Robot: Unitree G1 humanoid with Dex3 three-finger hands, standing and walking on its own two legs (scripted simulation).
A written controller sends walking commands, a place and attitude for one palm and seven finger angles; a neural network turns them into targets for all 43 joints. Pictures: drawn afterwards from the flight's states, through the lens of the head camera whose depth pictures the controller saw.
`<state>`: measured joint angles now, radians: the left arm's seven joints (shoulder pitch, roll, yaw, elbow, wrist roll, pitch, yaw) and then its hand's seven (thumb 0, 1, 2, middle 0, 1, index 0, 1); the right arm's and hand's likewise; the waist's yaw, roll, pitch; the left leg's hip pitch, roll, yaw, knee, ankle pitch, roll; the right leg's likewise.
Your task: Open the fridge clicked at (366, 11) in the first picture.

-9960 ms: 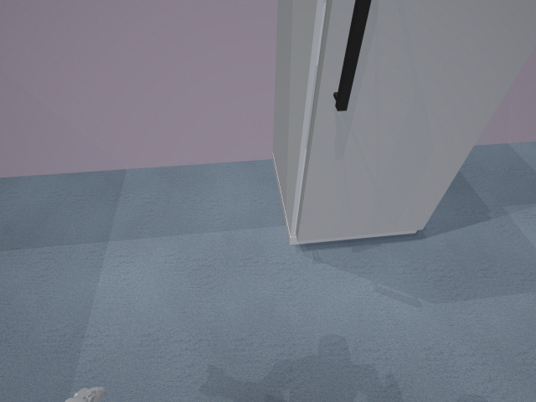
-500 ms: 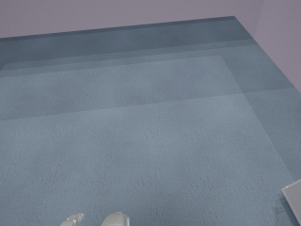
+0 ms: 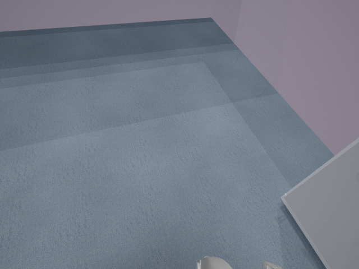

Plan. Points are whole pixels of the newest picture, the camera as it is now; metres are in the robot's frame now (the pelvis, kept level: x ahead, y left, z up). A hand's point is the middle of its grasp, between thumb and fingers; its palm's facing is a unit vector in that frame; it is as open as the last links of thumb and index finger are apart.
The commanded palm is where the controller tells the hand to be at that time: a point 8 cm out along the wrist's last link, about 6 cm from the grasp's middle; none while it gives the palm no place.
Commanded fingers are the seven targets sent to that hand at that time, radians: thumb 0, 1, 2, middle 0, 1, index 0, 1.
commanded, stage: turn to face it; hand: left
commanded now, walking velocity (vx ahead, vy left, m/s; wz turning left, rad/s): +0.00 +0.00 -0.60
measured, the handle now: out of the picture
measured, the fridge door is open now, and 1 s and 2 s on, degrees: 0 0 0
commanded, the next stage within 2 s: take the last steps up to it in 1.72 s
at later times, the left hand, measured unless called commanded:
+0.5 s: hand (146, 255) +0.17 +0.08 -0.15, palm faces -0.32 -0.91 -0.27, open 7.4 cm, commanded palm none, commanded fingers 0.00 0.90 0.90 -0.20 -0.30 -0.20 -0.30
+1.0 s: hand (137, 241) +0.20 +0.12 -0.18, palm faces -0.51 -0.84 -0.20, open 7.4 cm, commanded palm none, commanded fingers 0.00 0.90 0.90 -0.20 -0.30 -0.20 -0.30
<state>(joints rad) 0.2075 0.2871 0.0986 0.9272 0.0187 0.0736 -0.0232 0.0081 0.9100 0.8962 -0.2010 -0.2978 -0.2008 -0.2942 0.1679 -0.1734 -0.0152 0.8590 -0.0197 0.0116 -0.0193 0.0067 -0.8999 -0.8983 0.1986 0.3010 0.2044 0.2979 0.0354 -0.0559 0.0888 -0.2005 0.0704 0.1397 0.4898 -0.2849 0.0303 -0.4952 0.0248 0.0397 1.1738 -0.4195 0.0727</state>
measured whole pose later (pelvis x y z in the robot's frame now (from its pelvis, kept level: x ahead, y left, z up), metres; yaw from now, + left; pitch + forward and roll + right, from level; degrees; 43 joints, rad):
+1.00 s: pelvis +0.03 -0.03 +0.00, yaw -35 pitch +0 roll -2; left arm 0.20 0.29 0.10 0.93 0.02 0.08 -0.02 0.01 0.91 0.90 -0.20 -0.30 -0.20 -0.29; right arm 0.19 -0.17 -0.02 0.87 -0.02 0.01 -0.02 0.01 -0.90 -0.90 0.20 0.30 0.20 0.30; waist 0.03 -0.05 0.08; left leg -0.22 0.09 0.17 0.49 -0.28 0.03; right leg -0.49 0.00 0.03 1.20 -0.41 0.08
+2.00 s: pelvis +0.04 -0.06 +0.00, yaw -61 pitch +0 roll -2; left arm 0.26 0.23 0.06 1.03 0.03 0.05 -0.01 0.01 0.91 0.90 -0.20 -0.30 -0.20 -0.29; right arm 0.26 -0.15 -0.02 0.98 -0.02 -0.01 -0.02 0.00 -0.92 -0.90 0.20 0.30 0.21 0.30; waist 0.00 -0.04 0.02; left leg -0.19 0.05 0.14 0.43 -0.24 0.06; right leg -0.40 -0.02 0.01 1.01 -0.39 0.03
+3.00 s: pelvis +0.17 -0.26 -0.01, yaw -60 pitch -2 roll +0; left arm 0.20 0.19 0.04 1.03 0.02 0.03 0.03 0.00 0.91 0.90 -0.20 -0.30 -0.20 -0.29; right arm 0.10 -0.14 -0.04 1.00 -0.02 0.00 -0.03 -0.01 -0.93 -0.90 0.20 0.30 0.21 0.30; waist 0.01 -0.02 0.10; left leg -0.29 0.06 0.15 0.53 -0.21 0.02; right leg -0.44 -0.05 -0.05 0.90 -0.45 0.03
